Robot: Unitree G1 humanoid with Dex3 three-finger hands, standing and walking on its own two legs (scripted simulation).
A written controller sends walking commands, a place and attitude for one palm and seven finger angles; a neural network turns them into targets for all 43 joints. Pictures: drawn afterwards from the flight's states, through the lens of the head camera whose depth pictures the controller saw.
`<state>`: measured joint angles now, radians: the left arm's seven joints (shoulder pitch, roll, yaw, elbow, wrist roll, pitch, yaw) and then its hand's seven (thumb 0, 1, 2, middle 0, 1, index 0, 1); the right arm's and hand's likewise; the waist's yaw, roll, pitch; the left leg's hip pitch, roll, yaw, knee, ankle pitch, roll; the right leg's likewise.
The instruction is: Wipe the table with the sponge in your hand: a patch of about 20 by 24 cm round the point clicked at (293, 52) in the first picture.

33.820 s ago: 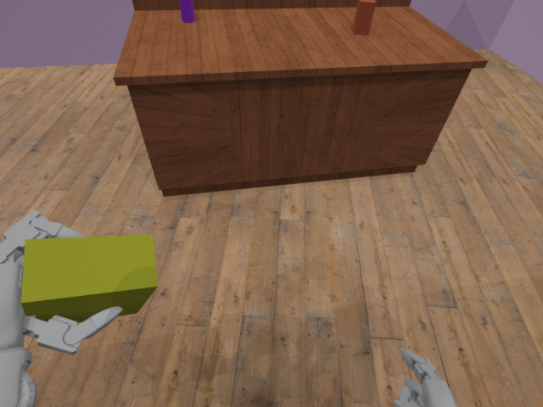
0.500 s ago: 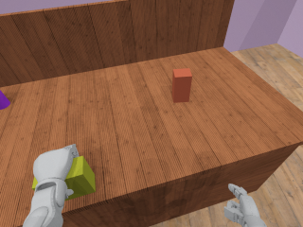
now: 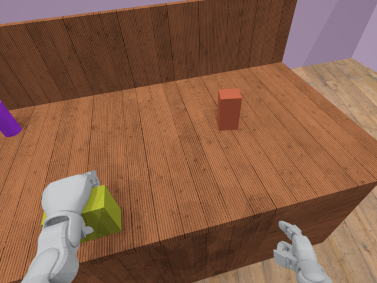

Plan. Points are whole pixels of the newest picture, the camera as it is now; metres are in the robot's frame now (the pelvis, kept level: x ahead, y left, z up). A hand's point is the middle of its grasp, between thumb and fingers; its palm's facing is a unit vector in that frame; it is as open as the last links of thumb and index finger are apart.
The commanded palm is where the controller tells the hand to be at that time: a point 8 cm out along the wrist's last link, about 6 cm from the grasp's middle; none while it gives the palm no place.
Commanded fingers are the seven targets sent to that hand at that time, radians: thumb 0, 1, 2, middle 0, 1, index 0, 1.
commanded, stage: lift the sponge slowly off the table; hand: left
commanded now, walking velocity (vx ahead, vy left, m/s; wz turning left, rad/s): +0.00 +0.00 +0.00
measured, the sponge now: (89, 220) +0.23 +0.28 -0.01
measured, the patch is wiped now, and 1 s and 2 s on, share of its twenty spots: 1.00 1.00 1.00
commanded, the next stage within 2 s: bring the sponge back beside the body in 1.24 s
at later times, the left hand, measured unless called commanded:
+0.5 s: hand (74, 199) +0.24 +0.29 +0.07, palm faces -0.02 -0.10 -0.99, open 10.1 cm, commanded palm +0.22 +0.28 +0.14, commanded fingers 0.00 0.10 1.30 -1.20 -1.60 -1.20 -1.60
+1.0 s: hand (70, 186) +0.25 +0.29 +0.10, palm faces +0.03 -0.10 -0.99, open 10.1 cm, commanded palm +0.22 +0.28 +0.18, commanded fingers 0.00 0.10 1.30 -1.20 -1.60 -1.20 -1.60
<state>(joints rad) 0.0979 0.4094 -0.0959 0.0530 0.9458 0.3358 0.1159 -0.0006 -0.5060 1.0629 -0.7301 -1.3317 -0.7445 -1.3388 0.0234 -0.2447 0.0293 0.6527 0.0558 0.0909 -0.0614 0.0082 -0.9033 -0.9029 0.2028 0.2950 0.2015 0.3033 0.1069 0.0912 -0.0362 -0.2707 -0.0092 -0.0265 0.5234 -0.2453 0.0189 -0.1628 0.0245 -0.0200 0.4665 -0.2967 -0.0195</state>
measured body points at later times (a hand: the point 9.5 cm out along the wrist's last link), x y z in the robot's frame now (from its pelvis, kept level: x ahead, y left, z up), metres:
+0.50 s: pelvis +0.00 +0.00 +0.00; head -0.02 -0.04 +0.45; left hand +0.24 +0.29 +0.12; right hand +0.24 -0.21 -0.08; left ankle +0.02 +0.11 -0.74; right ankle -0.03 -0.11 -0.74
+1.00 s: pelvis +0.00 +0.00 +0.01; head -0.01 -0.03 +0.45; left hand +0.24 +0.29 +0.15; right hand +0.25 -0.20 -0.07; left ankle +0.02 +0.11 -0.74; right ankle -0.03 -0.11 -0.74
